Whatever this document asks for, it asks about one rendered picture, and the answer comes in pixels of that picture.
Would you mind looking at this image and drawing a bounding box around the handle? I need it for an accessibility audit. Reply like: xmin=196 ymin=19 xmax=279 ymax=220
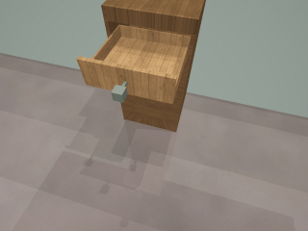
xmin=111 ymin=81 xmax=128 ymax=103

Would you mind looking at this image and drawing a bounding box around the drawer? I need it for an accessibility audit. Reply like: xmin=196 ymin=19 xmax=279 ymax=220
xmin=76 ymin=25 xmax=191 ymax=104

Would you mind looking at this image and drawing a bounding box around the cabinet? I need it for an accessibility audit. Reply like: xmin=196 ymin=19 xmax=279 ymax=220
xmin=101 ymin=0 xmax=206 ymax=132

